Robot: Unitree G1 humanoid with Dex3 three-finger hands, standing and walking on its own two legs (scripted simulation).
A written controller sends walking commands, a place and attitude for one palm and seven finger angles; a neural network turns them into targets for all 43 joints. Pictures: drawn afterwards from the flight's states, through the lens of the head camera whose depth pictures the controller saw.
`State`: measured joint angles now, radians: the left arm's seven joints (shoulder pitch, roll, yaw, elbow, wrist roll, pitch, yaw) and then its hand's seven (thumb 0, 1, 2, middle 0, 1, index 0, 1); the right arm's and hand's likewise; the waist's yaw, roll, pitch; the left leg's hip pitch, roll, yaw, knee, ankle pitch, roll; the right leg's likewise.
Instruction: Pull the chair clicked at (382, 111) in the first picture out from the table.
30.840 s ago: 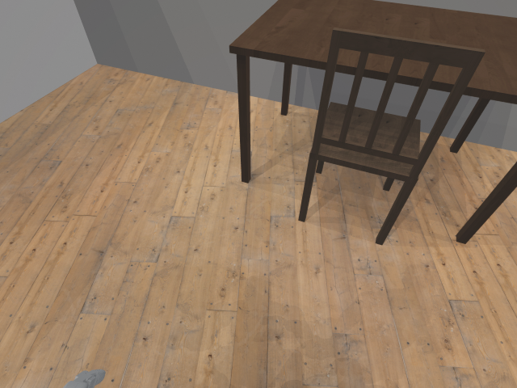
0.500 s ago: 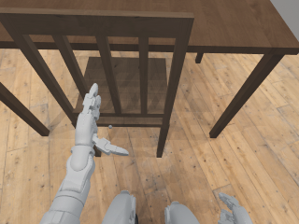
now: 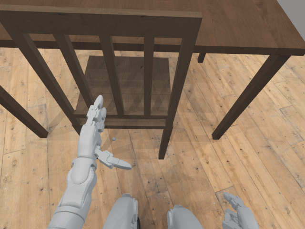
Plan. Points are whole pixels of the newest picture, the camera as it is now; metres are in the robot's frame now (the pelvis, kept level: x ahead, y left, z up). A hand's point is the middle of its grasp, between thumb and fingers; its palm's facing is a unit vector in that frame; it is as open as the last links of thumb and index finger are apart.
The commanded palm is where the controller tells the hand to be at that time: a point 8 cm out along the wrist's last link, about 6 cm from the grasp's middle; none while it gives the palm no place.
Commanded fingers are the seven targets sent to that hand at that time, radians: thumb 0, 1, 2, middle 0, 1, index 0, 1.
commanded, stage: aim the fingers beside a spindle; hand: left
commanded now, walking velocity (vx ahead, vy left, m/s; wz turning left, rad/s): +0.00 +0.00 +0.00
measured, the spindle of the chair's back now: (115, 83) +0.51 +0.12 +0.04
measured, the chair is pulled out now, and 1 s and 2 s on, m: -0.02 -0.02 -0.02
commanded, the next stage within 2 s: push the fingers through the gap in 0.24 s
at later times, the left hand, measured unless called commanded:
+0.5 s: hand (110, 130) +0.35 +0.12 +0.04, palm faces +0.00 -1.00 -0.06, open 16.9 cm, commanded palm +0.33 +0.16 +0.03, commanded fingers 0.00 -0.50 0.30 -0.06 -0.08 -0.06 -0.08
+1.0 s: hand (117, 117) +0.40 +0.11 +0.02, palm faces -0.01 -1.00 -0.03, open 16.9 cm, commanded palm +0.38 +0.16 +0.02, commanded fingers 0.00 -0.50 0.30 -0.06 -0.08 -0.06 -0.08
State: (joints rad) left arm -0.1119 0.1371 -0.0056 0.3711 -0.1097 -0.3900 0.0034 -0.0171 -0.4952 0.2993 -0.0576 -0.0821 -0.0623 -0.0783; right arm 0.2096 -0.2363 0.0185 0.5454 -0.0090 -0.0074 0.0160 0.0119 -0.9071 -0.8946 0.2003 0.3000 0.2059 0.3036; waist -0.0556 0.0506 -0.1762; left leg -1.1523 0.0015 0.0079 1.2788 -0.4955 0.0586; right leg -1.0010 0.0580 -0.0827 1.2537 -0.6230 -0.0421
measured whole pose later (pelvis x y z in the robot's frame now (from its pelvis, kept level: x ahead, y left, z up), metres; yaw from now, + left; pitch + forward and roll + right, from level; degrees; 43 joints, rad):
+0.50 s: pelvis +0.00 +0.00 +0.00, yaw +1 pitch +20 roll -4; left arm -0.21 0.15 -0.01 0.44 -0.07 -0.43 0.06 -0.02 -0.50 0.30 -0.06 -0.08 -0.06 -0.08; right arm 0.21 -0.24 0.03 0.58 -0.01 0.00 0.03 0.01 -0.91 -0.89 0.20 0.30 0.21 0.30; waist -0.05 0.06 -0.19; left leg -1.15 -0.01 0.00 1.28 -0.49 0.06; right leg -0.99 0.05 -0.09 1.26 -0.62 -0.04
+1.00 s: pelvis +0.00 -0.01 +0.00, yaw +0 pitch +23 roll -3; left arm -0.36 0.16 0.08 0.60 -0.10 -0.42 0.02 -0.02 -0.50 0.30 -0.06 -0.08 -0.06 -0.08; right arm 0.26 -0.25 0.01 0.61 -0.02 0.00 0.02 0.01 -0.91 -0.89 0.20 0.30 0.21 0.30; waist -0.08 0.06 -0.18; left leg -1.18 0.01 0.01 1.27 -0.49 0.05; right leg -1.03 0.06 -0.08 1.25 -0.61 -0.05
